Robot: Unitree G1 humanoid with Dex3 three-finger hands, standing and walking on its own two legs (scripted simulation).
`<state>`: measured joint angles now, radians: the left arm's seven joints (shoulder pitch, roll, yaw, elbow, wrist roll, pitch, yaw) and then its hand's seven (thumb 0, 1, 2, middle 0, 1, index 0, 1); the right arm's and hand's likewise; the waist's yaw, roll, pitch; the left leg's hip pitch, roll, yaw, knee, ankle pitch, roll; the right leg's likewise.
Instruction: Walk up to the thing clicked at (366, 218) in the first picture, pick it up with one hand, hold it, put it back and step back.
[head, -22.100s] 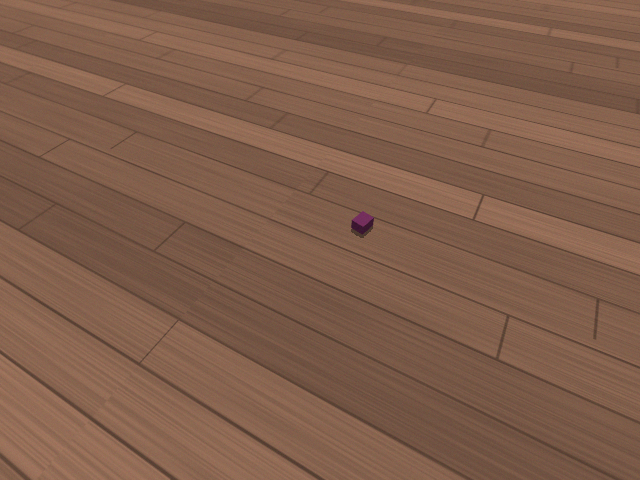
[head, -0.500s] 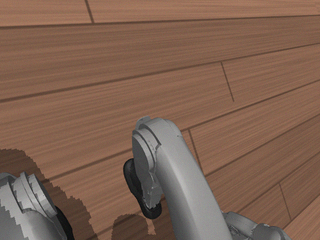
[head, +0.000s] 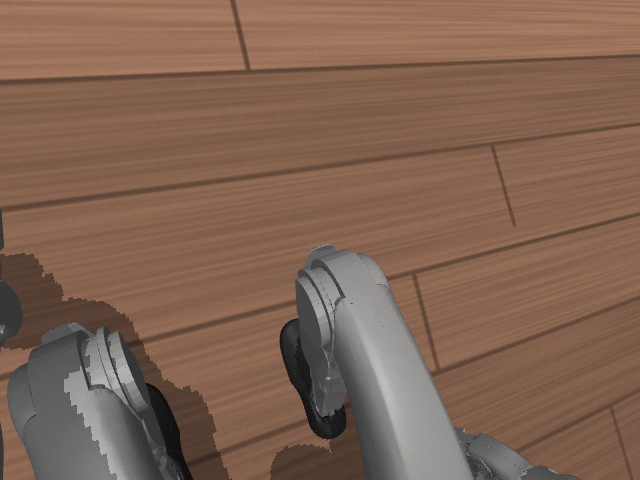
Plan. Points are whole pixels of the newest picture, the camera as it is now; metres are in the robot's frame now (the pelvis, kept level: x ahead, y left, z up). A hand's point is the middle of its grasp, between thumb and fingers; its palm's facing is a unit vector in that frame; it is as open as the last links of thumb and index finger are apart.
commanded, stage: settle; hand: left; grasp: from above
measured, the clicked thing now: out of the picture +0.44 +0.32 -0.22
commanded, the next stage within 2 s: lift in 0.04 s
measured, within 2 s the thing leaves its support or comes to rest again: neither
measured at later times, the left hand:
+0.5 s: hand out of the picture +0.43 +0.31 -0.09, palm faces +0.04 -0.49 -0.87, open 9.0 cm
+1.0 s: hand out of the picture +0.36 +0.30 +0.10, palm faces -0.01 -0.46 -0.89, open 9.0 cm
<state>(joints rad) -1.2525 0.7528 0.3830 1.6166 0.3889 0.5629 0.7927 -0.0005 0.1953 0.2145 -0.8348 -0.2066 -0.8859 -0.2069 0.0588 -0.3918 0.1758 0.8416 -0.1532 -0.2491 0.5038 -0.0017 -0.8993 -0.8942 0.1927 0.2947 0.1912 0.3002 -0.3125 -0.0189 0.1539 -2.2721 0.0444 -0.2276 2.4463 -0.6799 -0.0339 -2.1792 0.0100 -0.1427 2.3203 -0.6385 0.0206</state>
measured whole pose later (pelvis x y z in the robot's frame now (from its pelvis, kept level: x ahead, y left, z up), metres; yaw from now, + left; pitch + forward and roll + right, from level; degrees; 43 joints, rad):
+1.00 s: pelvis +0.01 -0.02 +0.18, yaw +7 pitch +30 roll -1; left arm -0.85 0.36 0.19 1.21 0.45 0.77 0.54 -0.02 0.13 0.40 -0.82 -0.30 -0.84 -0.30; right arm 0.14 -0.32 -0.02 0.87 -0.01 -0.17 0.16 0.00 -0.90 -0.90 0.20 0.30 0.20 0.30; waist -0.13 0.05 -0.25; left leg -1.74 0.08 -0.05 1.83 -0.61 -0.05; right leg -1.74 0.00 -0.03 1.82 -0.61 -0.02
